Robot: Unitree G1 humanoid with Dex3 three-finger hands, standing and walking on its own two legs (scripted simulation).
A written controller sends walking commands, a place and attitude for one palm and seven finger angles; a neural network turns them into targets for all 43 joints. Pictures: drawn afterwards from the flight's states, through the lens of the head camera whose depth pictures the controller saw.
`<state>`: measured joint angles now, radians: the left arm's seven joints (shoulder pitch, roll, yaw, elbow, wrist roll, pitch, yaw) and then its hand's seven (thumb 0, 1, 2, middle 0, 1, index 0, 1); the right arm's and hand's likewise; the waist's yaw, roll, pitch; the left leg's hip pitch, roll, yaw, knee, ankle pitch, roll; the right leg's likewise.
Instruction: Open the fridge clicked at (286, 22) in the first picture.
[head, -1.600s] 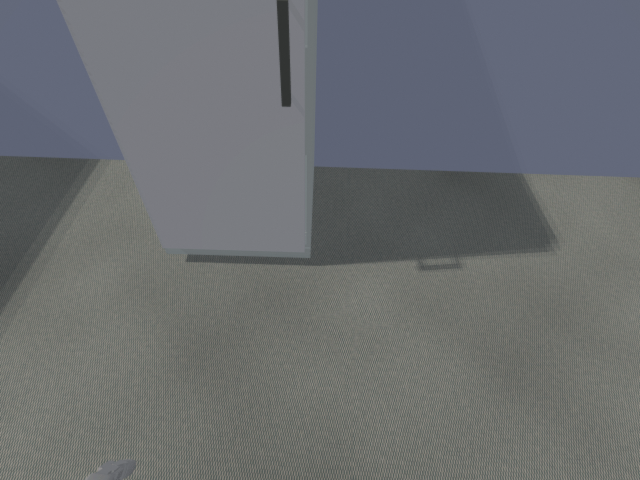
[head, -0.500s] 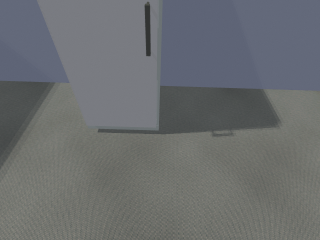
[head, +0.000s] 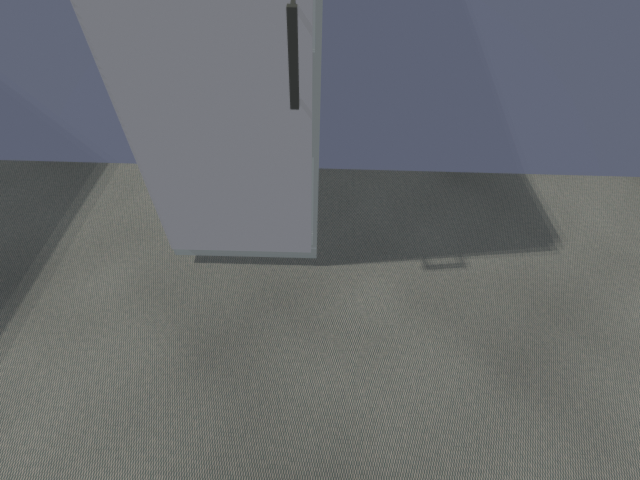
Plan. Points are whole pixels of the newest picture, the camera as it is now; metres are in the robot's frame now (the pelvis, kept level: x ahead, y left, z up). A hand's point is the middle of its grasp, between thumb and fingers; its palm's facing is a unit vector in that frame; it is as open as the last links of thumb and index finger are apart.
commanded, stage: walk to a spot facing it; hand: right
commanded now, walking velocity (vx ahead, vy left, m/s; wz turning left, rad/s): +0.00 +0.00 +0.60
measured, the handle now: (293, 57) +0.99 +0.12 +0.08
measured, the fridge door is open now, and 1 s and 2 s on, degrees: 0 0 0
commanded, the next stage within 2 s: turn to face it in 1.74 s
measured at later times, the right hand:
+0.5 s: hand out of the picture +0.04 -0.16 -0.17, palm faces -0.18 +0.95 -0.24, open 7.4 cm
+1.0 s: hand (444, 462) +0.20 -0.17 -0.17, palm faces -0.47 +0.86 -0.19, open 7.4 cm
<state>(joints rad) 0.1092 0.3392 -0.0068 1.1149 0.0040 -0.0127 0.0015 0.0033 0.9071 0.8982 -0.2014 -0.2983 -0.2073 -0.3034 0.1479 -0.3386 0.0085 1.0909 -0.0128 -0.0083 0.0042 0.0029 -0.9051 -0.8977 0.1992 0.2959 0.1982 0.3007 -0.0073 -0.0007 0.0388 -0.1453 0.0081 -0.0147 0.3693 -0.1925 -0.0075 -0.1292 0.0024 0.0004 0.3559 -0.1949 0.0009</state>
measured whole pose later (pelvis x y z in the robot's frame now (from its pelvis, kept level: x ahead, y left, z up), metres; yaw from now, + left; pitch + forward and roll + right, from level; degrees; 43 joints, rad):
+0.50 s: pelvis -0.03 +0.02 -0.01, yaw +14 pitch +0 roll -1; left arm 0.14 0.23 0.05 0.96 0.01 0.05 0.02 0.00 0.91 0.90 -0.20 -0.30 -0.21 -0.30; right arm 0.27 -0.18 -0.03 0.93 -0.02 0.03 0.00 0.00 -0.91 -0.90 0.20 0.30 0.20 0.30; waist -0.03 -0.02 0.09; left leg -0.32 -0.06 -0.04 0.55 -0.23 0.06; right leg -0.48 -0.04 -0.01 1.08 -0.39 0.06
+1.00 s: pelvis +0.02 -0.02 +0.00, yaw +31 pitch +0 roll +2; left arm 0.37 0.19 0.02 0.97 0.02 -0.05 0.03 0.00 0.91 0.90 -0.20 -0.30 -0.21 -0.30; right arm 0.22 -0.29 -0.11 0.92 -0.04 0.05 0.06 0.00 -0.91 -0.90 0.19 0.29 0.19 0.30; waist 0.00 0.03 0.00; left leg -0.64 0.05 0.00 1.14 -0.20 -0.05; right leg -0.04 -0.07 -0.16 0.35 -0.32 -0.02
